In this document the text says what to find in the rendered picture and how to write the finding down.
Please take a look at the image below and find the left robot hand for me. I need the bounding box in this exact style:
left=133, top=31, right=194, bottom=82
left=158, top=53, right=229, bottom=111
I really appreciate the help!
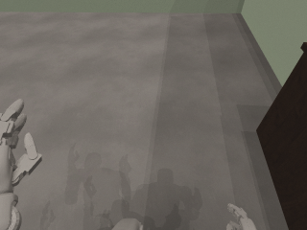
left=0, top=99, right=42, bottom=194

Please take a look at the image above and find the left robot forearm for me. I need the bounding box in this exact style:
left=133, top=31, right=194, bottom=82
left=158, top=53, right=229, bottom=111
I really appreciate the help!
left=0, top=193, right=22, bottom=230

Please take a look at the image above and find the counter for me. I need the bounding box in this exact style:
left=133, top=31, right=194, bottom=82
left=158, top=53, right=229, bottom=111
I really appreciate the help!
left=256, top=42, right=307, bottom=230

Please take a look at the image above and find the robot left thigh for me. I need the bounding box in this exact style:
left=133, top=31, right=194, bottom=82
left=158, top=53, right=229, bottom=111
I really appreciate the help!
left=111, top=218, right=144, bottom=230

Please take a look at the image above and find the right robot hand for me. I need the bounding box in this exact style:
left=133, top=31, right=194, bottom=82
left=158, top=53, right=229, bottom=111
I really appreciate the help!
left=226, top=203, right=257, bottom=230

